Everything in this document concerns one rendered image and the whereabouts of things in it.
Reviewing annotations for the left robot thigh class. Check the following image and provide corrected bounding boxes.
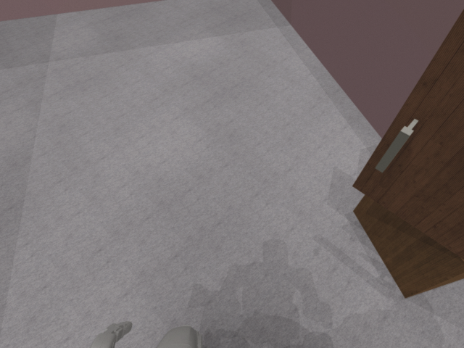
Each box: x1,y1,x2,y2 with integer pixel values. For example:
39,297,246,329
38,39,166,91
157,326,202,348

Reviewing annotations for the cupboard door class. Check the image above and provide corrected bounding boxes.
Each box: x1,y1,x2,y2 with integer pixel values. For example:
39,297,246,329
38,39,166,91
353,10,464,259

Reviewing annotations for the handle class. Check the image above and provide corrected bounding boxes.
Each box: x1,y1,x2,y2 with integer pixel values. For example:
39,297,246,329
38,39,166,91
375,119,418,172

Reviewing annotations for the robot left hand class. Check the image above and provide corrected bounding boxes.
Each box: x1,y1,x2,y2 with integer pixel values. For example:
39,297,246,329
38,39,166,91
90,321,132,348

